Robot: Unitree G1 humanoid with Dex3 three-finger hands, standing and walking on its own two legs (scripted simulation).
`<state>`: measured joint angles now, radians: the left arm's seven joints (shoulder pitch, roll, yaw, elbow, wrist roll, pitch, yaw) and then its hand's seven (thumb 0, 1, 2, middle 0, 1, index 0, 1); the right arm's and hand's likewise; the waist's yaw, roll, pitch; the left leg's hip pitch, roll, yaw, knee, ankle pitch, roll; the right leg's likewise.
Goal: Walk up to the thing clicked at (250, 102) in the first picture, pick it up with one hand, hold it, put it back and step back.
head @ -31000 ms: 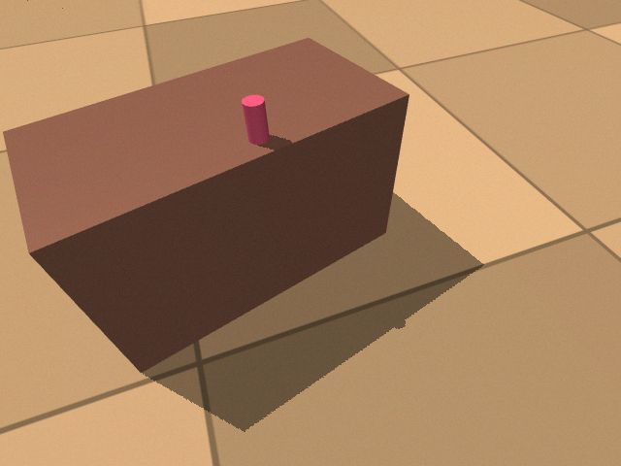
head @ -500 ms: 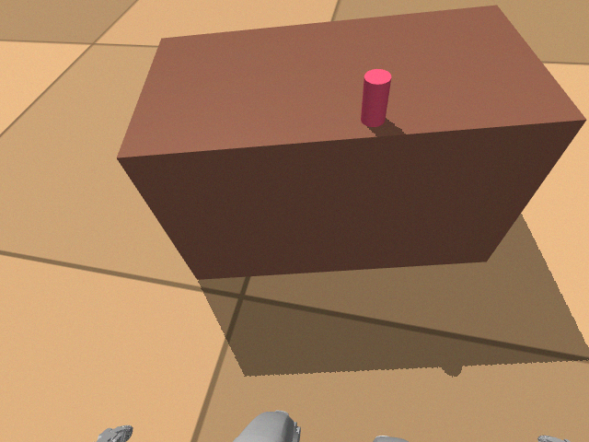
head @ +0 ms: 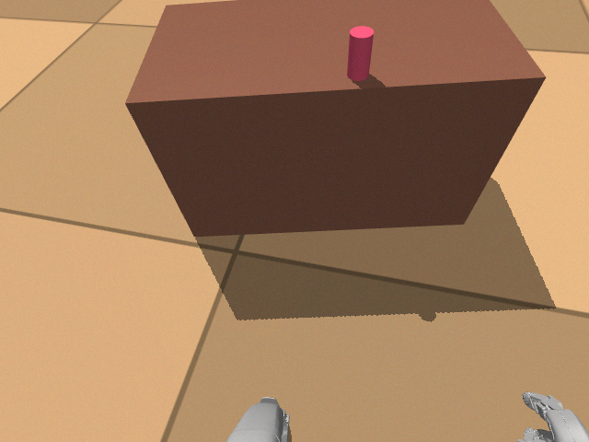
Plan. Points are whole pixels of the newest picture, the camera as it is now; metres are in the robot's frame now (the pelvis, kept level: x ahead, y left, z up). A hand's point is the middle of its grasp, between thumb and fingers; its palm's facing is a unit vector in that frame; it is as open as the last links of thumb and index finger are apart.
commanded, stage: step back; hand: right
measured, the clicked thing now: (359, 54) +0.99 -0.09 -0.04
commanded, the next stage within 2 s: stand in 1.12 s
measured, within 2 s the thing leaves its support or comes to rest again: neither
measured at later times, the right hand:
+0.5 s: hand out of the picture +0.02 -0.25 -0.14, palm faces -0.10 +0.93 -0.34, open 7.4 cm
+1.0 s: hand out of the picture +0.08 -0.21 -0.13, palm faces -0.10 +0.93 -0.35, open 7.4 cm
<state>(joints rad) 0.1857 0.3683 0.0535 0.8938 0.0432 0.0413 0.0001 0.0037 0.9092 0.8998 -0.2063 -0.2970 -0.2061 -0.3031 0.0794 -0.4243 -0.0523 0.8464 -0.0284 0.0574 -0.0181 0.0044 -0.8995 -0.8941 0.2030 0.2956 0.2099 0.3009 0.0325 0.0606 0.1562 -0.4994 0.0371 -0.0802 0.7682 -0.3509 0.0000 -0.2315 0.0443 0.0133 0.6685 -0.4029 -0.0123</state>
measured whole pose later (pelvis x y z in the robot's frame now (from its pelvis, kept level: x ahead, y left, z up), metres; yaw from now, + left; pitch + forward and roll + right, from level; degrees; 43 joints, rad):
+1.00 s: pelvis -0.03 +0.03 +0.02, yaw +4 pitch -2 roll -1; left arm 0.13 0.38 0.02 1.04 0.01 -0.02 0.00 0.01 0.91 0.90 -0.21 -0.30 -0.21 -0.30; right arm 0.12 -0.34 -0.03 1.06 -0.02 -0.02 0.00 0.01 -0.90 -0.89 0.20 0.30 0.21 0.30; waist 0.02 0.00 0.06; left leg -0.22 0.01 0.00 0.56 -0.30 0.00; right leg -0.19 -0.02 0.00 0.53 -0.30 0.02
